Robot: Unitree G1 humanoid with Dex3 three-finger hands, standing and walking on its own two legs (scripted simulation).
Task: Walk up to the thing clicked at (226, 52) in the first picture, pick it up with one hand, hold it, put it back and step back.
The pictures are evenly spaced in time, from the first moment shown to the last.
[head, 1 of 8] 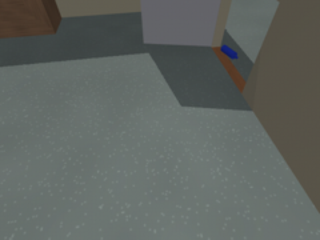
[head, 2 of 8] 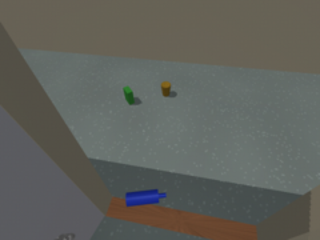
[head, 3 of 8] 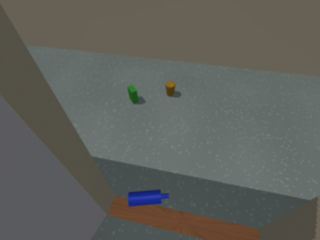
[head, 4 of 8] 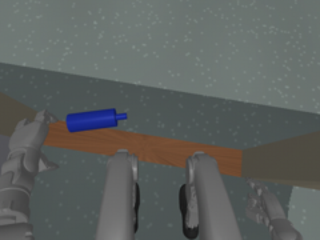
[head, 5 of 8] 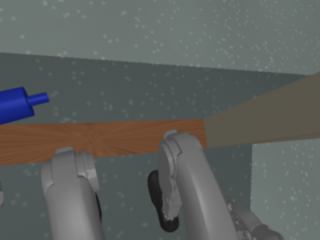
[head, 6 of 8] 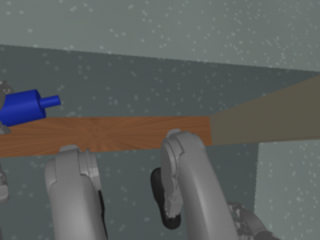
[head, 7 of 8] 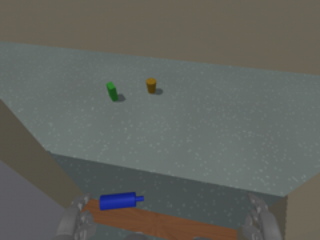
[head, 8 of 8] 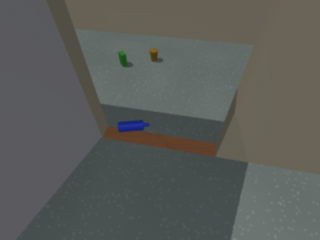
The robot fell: no
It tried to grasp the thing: yes
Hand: left
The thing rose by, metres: 0.68
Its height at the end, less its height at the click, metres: +0.00
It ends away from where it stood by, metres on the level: 0.01
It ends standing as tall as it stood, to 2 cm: yes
